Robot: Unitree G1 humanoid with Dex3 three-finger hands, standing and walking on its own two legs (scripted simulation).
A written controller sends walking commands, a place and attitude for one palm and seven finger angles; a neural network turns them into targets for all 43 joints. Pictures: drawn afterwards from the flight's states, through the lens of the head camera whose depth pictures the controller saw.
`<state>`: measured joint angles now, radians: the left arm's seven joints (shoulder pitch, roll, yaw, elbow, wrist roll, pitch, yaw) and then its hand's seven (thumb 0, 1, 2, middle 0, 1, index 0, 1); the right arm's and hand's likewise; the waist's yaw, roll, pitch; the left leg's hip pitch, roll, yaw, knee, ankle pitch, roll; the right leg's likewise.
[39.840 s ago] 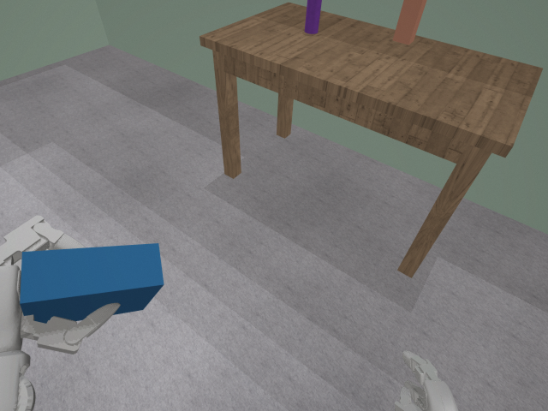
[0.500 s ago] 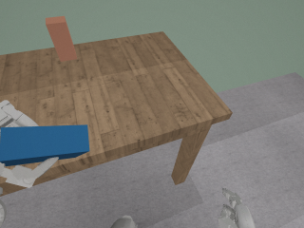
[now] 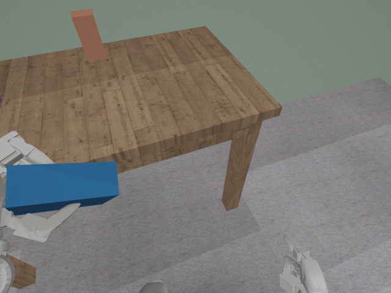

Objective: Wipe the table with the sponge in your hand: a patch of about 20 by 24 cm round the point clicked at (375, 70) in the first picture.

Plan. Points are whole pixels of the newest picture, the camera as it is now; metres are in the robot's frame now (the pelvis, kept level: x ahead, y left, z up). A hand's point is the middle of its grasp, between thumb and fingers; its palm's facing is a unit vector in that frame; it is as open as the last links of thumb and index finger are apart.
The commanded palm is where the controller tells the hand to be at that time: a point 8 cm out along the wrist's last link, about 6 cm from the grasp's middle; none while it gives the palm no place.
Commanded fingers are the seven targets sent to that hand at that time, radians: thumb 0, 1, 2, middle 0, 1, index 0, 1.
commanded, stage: stop stepping back and stand still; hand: left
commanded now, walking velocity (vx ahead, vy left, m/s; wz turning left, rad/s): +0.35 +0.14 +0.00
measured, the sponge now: (80, 187) +0.23 +0.19 +0.17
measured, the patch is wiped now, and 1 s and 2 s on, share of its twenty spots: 1.00 1.00 1.00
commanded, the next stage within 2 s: stand and wait in 1.94 s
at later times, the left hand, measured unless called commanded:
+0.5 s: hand out of the picture +0.06 +0.18 +0.19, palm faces +0.41 -0.83 -0.39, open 9.2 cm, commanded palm +0.01 +0.23 +0.21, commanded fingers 0.00 0.10 1.30 -1.20 -1.60 -1.20 -1.60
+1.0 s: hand out of the picture -0.02 +0.14 +0.18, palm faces +0.41 -0.83 -0.38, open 9.2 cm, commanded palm -0.07 +0.20 +0.21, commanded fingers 0.00 0.10 1.30 -1.20 -1.60 -1.20 -1.60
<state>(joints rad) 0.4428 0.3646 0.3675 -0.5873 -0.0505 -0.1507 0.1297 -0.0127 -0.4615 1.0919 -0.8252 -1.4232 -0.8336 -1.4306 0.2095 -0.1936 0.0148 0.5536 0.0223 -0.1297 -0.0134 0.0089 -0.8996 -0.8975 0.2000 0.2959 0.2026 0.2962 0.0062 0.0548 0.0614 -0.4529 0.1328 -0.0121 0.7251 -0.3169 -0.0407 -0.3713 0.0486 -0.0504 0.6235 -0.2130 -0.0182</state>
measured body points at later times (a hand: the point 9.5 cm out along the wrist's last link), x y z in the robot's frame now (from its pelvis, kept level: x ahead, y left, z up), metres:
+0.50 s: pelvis -0.14 -0.06 +0.00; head -0.16 -0.08 +0.44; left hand +0.03 +0.22 +0.21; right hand +0.01 -0.30 -0.11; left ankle -0.13 +0.09 -0.65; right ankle -0.06 -0.14 -0.72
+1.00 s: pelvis -0.21 -0.09 +0.01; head -0.21 -0.11 +0.46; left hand -0.05 +0.19 +0.20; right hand -0.04 -0.32 -0.09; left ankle -0.20 +0.05 -0.65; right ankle -0.14 -0.17 -0.72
